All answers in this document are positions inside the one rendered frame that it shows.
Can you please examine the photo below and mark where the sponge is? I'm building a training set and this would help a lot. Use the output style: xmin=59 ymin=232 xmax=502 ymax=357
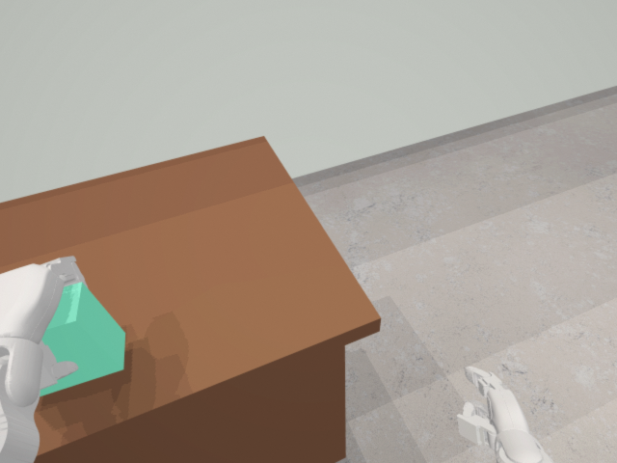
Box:
xmin=40 ymin=282 xmax=125 ymax=396

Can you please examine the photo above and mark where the robot left forearm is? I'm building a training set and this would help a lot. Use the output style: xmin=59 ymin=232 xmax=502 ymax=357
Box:
xmin=0 ymin=338 xmax=43 ymax=463

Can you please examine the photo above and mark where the table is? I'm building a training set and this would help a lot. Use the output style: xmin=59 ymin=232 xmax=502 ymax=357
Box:
xmin=0 ymin=136 xmax=381 ymax=463

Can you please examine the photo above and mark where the right robot hand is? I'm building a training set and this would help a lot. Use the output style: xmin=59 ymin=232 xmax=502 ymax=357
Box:
xmin=457 ymin=367 xmax=531 ymax=450

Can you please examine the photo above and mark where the left robot hand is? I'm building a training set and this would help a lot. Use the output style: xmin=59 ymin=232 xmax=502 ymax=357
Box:
xmin=0 ymin=256 xmax=88 ymax=390

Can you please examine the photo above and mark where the robot right forearm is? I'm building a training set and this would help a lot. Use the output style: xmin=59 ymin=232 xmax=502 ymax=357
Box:
xmin=495 ymin=429 xmax=553 ymax=463

